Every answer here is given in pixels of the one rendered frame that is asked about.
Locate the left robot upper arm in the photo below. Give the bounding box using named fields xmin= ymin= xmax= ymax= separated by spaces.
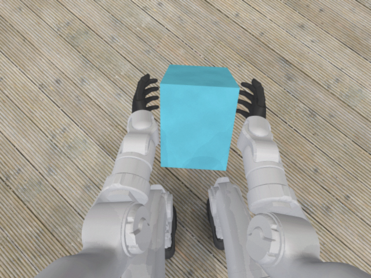
xmin=34 ymin=201 xmax=152 ymax=278

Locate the left robot forearm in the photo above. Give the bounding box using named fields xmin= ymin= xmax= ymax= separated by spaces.
xmin=82 ymin=110 xmax=159 ymax=243

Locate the right robot upper arm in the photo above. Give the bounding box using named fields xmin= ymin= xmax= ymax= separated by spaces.
xmin=246 ymin=211 xmax=371 ymax=278

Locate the right robot forearm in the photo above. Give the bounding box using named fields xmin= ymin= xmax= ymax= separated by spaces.
xmin=237 ymin=116 xmax=310 ymax=223

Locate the right robot shin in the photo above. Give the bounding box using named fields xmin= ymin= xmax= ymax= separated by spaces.
xmin=213 ymin=177 xmax=242 ymax=239

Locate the right robot hand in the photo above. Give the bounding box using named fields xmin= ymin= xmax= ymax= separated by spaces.
xmin=236 ymin=78 xmax=266 ymax=119

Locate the carton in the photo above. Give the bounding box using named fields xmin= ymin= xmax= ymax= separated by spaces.
xmin=160 ymin=64 xmax=240 ymax=171

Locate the left robot hand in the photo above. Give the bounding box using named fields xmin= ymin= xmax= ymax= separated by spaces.
xmin=132 ymin=74 xmax=159 ymax=113

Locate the robot left thigh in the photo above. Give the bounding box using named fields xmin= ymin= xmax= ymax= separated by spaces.
xmin=121 ymin=189 xmax=173 ymax=278

